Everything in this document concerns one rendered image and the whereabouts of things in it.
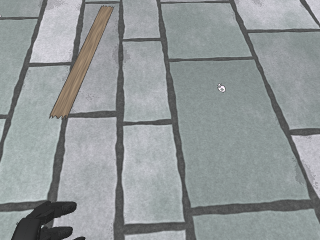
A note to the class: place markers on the robot left hand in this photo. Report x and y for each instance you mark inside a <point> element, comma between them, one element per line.
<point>29,228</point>

